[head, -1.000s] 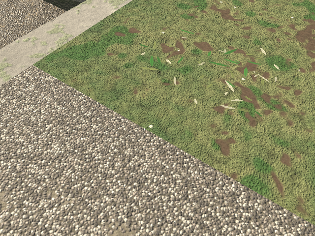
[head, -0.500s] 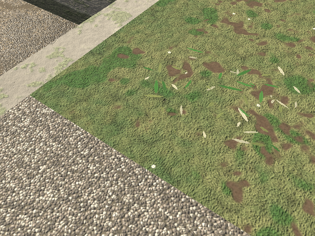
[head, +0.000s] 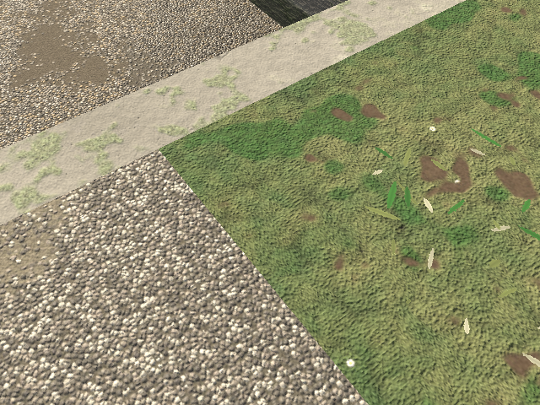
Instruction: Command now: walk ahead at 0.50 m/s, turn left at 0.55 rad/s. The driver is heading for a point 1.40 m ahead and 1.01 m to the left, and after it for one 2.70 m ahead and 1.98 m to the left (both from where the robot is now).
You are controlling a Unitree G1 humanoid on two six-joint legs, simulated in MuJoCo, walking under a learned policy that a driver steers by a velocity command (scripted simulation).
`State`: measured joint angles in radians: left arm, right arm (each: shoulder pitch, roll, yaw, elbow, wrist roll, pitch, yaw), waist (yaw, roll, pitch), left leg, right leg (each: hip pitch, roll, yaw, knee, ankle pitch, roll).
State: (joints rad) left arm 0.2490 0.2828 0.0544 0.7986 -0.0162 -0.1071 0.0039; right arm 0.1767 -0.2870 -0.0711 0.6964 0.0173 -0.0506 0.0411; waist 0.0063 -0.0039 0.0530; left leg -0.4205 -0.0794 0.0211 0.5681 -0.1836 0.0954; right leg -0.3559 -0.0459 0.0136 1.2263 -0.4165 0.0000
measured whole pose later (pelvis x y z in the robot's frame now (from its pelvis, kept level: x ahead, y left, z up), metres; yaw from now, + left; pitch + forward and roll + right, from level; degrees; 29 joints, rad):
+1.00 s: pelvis +0.49 +0.12 +0.00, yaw +36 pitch +1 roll -1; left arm 0.25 0.31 0.06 0.81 -0.02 -0.09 0.00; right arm 0.16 -0.30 -0.07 0.60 0.02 -0.04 0.04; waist 0.03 0.00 0.07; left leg -0.44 -0.06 0.01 0.61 -0.19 0.09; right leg -0.30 -0.06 0.00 1.18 -0.45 0.01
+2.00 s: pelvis +0.79 +0.33 +0.01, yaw +54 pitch +0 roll -1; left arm 0.19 0.24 0.01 0.88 0.01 -0.02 -0.01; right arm 0.17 -0.22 -0.04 0.73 0.00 0.02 -0.03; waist 0.02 0.00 0.01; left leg -0.29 0.00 -0.06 0.55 -0.26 -0.01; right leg -0.18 -0.01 -0.04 0.50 -0.31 0.01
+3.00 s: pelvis +0.91 +0.55 +0.01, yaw +53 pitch +0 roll +1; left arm 0.11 0.21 0.06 0.85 -0.02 -0.03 0.00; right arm 0.49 -0.16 -0.02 1.06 0.00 -0.06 -0.02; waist -0.06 -0.03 0.01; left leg -0.02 -0.05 0.05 0.37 -0.35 0.05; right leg -0.66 -0.09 0.01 0.73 0.01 -0.04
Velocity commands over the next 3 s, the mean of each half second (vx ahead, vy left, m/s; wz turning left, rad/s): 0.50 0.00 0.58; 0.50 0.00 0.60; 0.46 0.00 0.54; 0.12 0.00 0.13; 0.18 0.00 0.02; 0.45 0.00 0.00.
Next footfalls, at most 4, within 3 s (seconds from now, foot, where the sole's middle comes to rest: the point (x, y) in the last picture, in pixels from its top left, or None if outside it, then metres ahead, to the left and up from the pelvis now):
0.38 right None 0.40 -0.12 -0.76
0.90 left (184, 358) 0.55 0.24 -0.76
1.38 right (189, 240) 0.89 0.26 -0.76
1.76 left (111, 293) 0.72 0.45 -0.76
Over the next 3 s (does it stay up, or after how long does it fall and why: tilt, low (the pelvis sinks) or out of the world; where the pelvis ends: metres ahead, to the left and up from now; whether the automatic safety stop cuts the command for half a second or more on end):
stays up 0.91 0.55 0.01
